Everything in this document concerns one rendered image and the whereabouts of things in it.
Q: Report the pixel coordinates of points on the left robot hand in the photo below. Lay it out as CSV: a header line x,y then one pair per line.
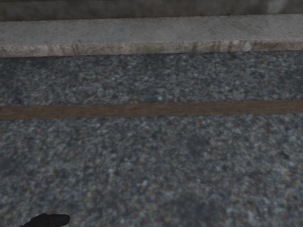
x,y
44,220

